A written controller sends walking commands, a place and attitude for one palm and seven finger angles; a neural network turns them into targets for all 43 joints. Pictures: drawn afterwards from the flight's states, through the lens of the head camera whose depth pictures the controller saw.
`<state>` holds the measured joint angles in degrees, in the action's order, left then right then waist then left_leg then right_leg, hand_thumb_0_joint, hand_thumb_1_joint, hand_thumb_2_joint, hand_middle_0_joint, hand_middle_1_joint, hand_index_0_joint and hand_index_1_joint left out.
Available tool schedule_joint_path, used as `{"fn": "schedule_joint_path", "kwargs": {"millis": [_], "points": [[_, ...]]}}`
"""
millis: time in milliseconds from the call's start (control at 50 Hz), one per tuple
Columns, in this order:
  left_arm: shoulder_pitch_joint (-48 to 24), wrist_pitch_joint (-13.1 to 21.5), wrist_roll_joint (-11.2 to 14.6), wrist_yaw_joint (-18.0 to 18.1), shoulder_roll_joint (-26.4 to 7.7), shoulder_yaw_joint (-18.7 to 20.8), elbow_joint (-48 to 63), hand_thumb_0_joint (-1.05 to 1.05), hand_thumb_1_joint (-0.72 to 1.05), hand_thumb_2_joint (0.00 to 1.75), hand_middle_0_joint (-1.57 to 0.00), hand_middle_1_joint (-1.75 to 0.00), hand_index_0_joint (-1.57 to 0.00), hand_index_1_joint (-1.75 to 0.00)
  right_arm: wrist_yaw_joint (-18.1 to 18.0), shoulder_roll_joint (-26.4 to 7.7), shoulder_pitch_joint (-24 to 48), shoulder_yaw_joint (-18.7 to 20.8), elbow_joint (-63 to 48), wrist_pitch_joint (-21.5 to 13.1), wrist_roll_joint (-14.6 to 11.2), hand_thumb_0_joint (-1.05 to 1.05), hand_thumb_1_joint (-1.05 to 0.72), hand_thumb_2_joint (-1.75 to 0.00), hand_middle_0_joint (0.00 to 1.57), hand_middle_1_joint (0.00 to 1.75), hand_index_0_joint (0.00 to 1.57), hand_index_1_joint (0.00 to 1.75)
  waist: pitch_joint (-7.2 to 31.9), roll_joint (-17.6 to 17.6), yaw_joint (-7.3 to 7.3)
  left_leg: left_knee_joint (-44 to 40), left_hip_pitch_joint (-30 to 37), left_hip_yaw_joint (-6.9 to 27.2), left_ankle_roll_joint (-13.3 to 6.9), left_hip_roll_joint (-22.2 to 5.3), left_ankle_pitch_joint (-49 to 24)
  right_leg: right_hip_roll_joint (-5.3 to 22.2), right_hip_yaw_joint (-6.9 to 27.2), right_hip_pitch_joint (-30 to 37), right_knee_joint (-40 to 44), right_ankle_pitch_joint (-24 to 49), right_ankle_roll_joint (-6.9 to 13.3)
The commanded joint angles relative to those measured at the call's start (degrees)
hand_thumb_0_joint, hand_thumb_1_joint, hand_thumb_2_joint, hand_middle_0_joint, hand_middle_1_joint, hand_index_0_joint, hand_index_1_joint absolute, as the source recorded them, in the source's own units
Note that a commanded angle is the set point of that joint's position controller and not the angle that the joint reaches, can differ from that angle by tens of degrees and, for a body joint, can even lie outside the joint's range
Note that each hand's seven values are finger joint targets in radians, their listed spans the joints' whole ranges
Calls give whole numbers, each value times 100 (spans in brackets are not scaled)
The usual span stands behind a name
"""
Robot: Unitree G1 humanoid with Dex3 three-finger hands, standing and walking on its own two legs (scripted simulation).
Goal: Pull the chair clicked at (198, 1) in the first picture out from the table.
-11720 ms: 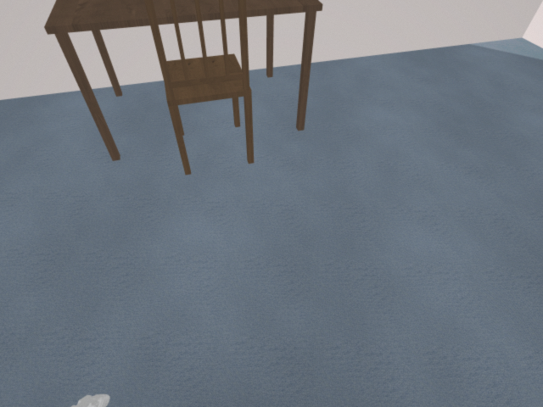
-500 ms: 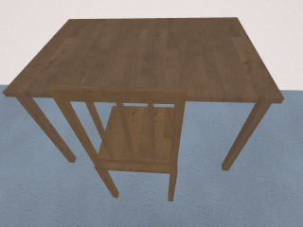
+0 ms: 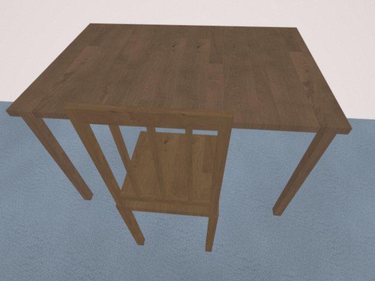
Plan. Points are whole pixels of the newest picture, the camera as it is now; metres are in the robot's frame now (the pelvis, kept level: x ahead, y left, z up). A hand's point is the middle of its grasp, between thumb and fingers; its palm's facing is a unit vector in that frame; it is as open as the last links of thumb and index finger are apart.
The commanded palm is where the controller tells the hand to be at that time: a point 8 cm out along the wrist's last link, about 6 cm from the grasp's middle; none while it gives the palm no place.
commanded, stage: look again from close up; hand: left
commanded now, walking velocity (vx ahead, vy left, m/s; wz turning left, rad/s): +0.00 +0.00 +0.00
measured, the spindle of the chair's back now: (158, 168) +0.42 +0.11 -0.06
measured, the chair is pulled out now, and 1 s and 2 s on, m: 0.00 0.00 0.00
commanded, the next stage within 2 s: raise the hand toward the chair's back in 0.34 s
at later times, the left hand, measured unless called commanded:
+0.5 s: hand out of the picture +0.02 +0.19 -0.16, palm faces +0.14 -0.97 -0.22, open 7.3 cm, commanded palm +0.09 +0.23 -0.07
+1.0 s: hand out of the picture +0.13 +0.20 -0.06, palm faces +0.06 -1.00 -0.05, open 10.4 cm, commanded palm +0.12 +0.25 -0.06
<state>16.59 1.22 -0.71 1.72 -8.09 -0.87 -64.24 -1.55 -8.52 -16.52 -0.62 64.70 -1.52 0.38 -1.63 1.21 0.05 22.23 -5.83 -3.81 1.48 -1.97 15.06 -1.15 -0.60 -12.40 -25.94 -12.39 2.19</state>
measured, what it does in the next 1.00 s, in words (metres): lowers itself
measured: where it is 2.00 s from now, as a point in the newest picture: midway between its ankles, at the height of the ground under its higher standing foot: outside the picture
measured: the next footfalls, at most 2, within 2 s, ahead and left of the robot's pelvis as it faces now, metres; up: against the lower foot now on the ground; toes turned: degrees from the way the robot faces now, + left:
none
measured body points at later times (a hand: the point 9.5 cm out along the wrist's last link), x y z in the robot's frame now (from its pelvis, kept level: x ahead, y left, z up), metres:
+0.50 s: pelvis -0.01 +0.01 +0.00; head +0.00 +0.00 +0.45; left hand +0.01 +0.24 -0.14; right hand -0.02 -0.20 -0.16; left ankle -0.03 +0.13 -0.74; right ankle +0.02 -0.09 -0.74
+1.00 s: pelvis -0.04 +0.02 -0.11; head +0.02 +0.05 +0.34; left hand +0.12 +0.26 -0.06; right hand +0.23 -0.17 -0.13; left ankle -0.03 +0.13 -0.74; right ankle +0.02 -0.09 -0.74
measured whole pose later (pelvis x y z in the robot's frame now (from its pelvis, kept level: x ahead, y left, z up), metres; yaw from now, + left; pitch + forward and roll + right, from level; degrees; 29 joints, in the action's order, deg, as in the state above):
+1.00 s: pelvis -0.04 +0.02 -0.11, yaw +5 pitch +15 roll -2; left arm 29.8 30.6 11.1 -13.6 -12.4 3.9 4.1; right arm -0.1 -13.8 -6.2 1.1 25.4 -13.7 -0.7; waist 7.6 -1.1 2.3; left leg 72.8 -53.2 2.6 -0.1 -0.6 34.1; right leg 2.0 -6.1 -54.4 -68.8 -28.9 1.1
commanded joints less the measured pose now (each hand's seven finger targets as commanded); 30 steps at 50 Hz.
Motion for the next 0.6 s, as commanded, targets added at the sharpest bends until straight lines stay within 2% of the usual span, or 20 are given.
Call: {"fn": "schedule_joint_path", "kwargs": {"millis": [0,20,60,120,140,180,240,280,400,420,440,460,480,500,520,540,560,580], "points": [[306,88,13,55,-660,93,173,0,90,90,-20,-30,-20,-30,-15,-432,-548,42,-65,-22,10,0,-90,-90,20,30,20,30,-282,-172,-61,-368,-179,348,-230,-356,-499,671,717,-167,615,650,70],[317,95,15,55,-665,97,168,0,90,90,-20,-30,-20,-30,-16,-424,-589,44,-55,-37,9,0,-90,-90,20,30,20,30,-152,-97,-65,-367,-129,343,-231,-367,-570,671,695,-88,582,733,70],[328,87,20,51,-655,91,159,0,90,90,-20,-30,-20,-30,-21,-399,-546,41,-44,-34,5,0,-90,-90,20,30,20,30,-220,-32,-49,-403,-160,342,-241,-378,-535,652,664,-90,609,706,70],[348,88,12,57,-651,93,145,0,90,90,-20,-30,-20,-30,-17,-391,-593,38,-32,-29,6,0,-90,-90,20,30,20,30,-266,-144,-48,-387,-230,355,-230,-355,-466,668,687,-109,629,575,68],[378,91,15,54,-641,90,138,0,90,90,-20,-30,-20,-30,-17,-405,-613,34,-29,-41,9,0,-90,-90,20,30,20,30,-167,-126,-42,-383,-180,354,-239,-358,-514,670,677,-69,608,620,66],[362,77,15,55,-626,85,148,0,90,90,-20,-30,-20,-30,-18,-398,-609,36,-25,-33,4,0,-90,-90,20,30,20,30,-333,-110,-31,-409,-281,384,-241,-354,-443,645,653,-138,629,464,58],[405,85,17,58,-613,91,135,0,90,90,-20,-30,-20,-30,-25,-379,-657,30,8,-63,3,0,-90,-90,20,30,20,30,-170,-57,-27,-394,-193,393,-251,-378,-634,650,612,-35,538,709,61],[400,70,15,61,-590,82,144,0,90,90,-20,-30,-20,-30,-28,-380,-650,30,3,-47,1,0,-90,-90,20,30,20,30,-334,-44,-24,-421,-301,385,-253,-378,-516,642,613,-103,572,581,59],[428,69,17,66,-572,86,147,0,90,90,-20,-30,-20,-30,-27,-335,-715,32,40,-48,2,0,-90,-90,20,30,20,30,-314,-120,-16,-418,-306,405,-266,-373,-480,638,607,-104,571,502,60],[766,186,-44,275,-732,138,-70,0,90,90,-20,-30,-20,-30,26,-602,49,92,-358,-90,1,0,-90,-90,20,30,20,30,-404,-466,224,848,-1006,125,-101,-512,-829,1035,722,195,256,3240,-105],[-3332,1448,1289,63,-1792,468,8428,0,88,89,-20,-30,-20,-30,-295,-1688,44,206,-2470,-950,-297,0,-90,-90,20,30,20,30,2501,391,-495,68,369,303,-304,234,-905,539,626,891,38,1778,-115],[-2517,1405,1033,440,-2296,1103,8204,0,85,88,-20,-29,-20,-29,-528,-1135,760,66,-2211,-1397,-323,0,-90,-90,20,30,20,30,2180,761,-178,268,195,-18,-317,119,-778,267,444,606,-103,755,-89],[140,627,889,458,-453,80,6520,0,83,87,-19,-29,-19,-29,-467,-992,647,146,-2372,-1696,-262,0,-90,-90,20,30,20,30,1449,730,-152,61,-468,140,-286,111,-521,191,-93,159,-179,121,-24],[382,408,1169,419,194,-241,5961,0,81,86,-19,-29,-19,-29,-433,-1084,550,94,-2171,-1825,-384,0,-90,-90,20,30,20,30,457,135,-262,235,-905,326,-246,110,-95,234,-308,-414,-109,-148,-137],[-229,685,1285,290,79,-290,6375,0,78,85,-19,-28,-19,-28,-419,-1275,540,167,-2436,-1937,-355,0,-90,-90,20,30,20,30,-89,-281,-438,470,-1214,501,-282,136,355,263,-330,-932,-133,-636,-224],[-298,1017,1229,142,-161,-61,6174,0,76,84,-19,-28,-19,-28,-381,-1378,497,278,-2524,-2010,-271,0,-90,-90,20,30,20,30,-223,-670,-501,797,-1548,464,-273,212,680,259,-334,-1468,-176,-1275,-243],[-17,1307,1233,-49,4,-33,5629,0,74,83,-18,-27,-18,-27,-310,-1360,530,315,-2741,-2034,-197,0,-90,-90,20,30,20,30,-409,-1040,-464,1134,-1982,429,-227,317,892,271,-374,-1864,-321,-1721,-223],[373,1706,1290,-316,88,38,5309,0,71,82,-18,-27,-18,-27,-230,-1335,544,383,-2924,-2081,-133,0,-90,-90,20,30,20,30,-56,-1499,-289,1486,-2362,380,-163,341,963,299,-313,-2088,-599,-2107,-207]]}}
